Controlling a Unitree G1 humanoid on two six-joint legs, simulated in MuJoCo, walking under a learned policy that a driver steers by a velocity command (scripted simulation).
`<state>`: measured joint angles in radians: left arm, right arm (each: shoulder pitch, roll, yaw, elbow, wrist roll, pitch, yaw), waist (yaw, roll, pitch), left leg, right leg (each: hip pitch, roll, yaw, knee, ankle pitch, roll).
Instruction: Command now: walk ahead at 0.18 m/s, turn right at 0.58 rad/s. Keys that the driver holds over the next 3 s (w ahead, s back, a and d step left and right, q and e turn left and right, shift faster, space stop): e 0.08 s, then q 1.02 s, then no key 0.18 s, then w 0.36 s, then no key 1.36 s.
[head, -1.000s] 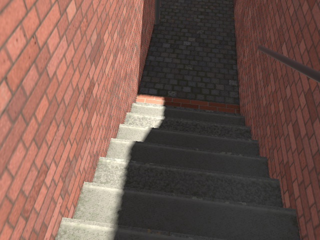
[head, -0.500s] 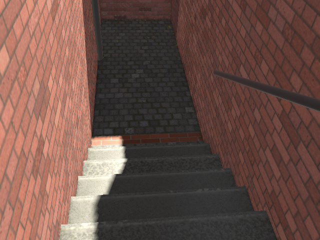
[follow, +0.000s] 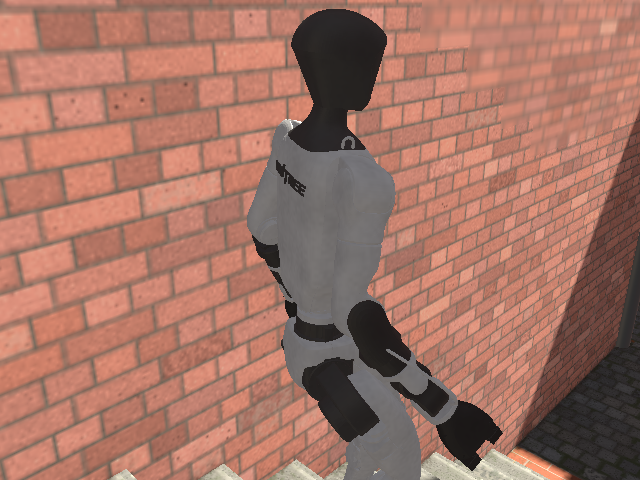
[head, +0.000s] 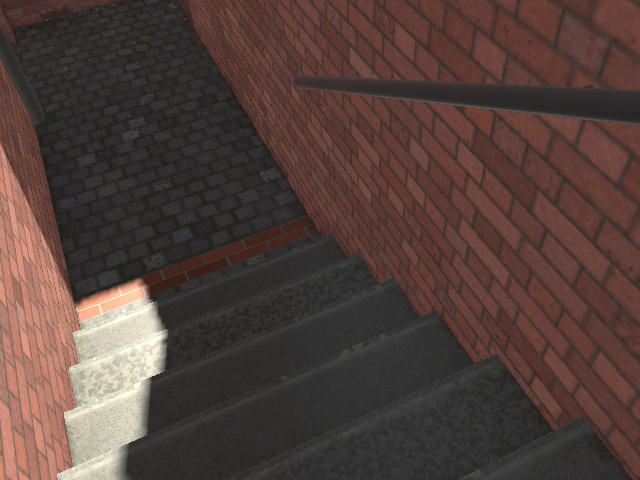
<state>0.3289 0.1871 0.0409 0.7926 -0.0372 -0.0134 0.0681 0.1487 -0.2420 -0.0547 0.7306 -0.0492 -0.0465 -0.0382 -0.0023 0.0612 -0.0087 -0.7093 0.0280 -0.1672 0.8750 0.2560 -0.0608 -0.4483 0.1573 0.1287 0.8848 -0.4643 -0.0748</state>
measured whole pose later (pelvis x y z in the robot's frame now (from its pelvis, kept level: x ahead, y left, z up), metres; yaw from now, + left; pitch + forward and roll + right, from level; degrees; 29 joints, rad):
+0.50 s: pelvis +0.08 +0.04 -0.13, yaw +4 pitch +1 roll -2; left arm 0.03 0.13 -0.01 0.51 -0.03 0.04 0.07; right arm 0.44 -0.16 0.00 0.79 -0.02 0.08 -0.06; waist -0.10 -0.03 0.06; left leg -0.34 -0.09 -0.21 0.48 -0.15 0.04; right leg -0.94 0.01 0.01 2.15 -0.60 0.09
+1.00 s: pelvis +0.03 -0.01 -0.03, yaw +19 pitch +2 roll +2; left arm 0.24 0.22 -0.02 0.57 0.04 0.05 0.08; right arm 0.14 -0.32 -0.07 0.57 0.02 0.13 -0.06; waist -0.01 0.06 0.06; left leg -0.95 -0.11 -0.12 1.71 0.01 -0.11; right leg -0.52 -0.14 -0.18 1.12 -0.63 -0.04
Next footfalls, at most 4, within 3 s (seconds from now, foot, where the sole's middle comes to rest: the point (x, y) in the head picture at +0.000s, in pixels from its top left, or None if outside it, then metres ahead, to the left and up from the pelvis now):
0.14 left None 0.17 0.15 -0.90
0.66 right None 0.08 -0.09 -0.73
1.22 left None -0.01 0.15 -0.73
1.90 right None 0.32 -0.06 -0.90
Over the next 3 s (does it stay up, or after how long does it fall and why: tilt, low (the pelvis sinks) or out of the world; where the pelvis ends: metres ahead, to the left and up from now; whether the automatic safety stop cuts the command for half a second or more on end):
stays up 0.27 0.00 -0.12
